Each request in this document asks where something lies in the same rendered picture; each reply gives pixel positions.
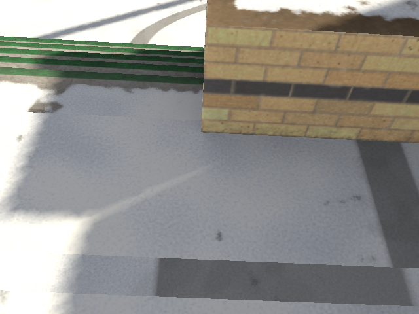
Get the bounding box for stairs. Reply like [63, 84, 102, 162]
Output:
[0, 36, 204, 78]

